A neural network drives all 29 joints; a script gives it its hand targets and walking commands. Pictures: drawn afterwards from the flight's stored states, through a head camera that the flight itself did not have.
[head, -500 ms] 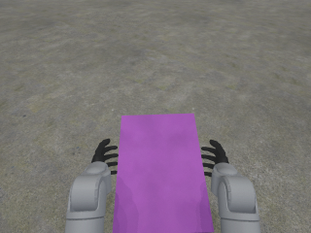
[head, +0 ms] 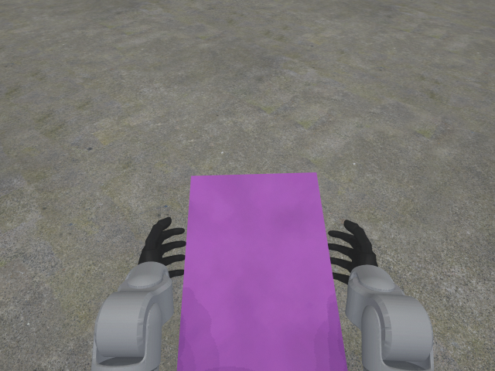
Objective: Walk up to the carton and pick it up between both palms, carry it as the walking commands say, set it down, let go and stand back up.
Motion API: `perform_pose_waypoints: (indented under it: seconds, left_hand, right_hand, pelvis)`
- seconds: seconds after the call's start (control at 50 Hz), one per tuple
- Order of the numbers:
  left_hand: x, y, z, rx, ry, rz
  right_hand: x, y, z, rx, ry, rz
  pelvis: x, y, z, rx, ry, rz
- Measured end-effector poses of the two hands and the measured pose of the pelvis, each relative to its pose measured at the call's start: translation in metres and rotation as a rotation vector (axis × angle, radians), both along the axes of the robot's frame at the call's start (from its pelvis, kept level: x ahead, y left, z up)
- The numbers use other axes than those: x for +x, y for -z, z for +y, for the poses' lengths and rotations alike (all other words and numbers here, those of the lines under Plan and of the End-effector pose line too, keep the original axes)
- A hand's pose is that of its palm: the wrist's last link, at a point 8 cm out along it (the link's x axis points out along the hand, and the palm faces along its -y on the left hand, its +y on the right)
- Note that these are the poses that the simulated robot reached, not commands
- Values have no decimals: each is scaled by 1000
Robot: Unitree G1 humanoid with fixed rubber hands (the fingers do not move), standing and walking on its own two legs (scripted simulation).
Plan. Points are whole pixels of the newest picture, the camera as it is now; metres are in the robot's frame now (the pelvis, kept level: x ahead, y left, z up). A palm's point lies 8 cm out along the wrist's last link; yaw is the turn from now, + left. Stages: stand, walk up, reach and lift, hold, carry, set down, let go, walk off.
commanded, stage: carry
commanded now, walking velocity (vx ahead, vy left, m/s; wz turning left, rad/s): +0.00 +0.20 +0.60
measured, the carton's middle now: (256, 275) +0.30 -0.01 +0.01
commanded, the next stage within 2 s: none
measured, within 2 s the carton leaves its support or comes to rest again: neither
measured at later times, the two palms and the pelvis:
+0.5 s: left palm (12, 320) +0.19 +0.29 +0.10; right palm (243, 278) +0.26 +0.01 +0.08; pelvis -0.03 +0.10 -0.01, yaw +15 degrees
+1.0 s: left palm out of the picture +0.03 +0.50 +0.07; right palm (48, 322) +0.20 +0.26 +0.07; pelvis -0.11 +0.23 -0.01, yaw +33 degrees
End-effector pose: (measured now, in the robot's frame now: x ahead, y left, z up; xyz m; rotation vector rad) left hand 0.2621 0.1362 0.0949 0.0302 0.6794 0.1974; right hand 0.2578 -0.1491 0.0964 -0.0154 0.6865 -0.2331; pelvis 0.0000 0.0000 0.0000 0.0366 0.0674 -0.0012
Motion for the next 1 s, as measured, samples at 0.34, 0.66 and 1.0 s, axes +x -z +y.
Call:
perform_pose_waypoints:
  seconds: [0.34, 0.66, 1.0]
  left_hand:
    - [-38, 5, 131, -3, -203, -17]
    - [-109, -19, 213, 36, -378, -9]
    - [-227, 26, 360, -48, -620, 30]
  right_hand:
    - [18, 9, 136, 1, -199, -8]
    - [-5, -9, 231, 38, -374, -12]
    - [-57, 23, 412, -19, -619, 37]
  pelvis:
    - [-17, 6, 80, -22, -178, 22]
    - [-46, -9, 127, 27, -369, -6]
    - [-106, 11, 228, -13, -574, -13]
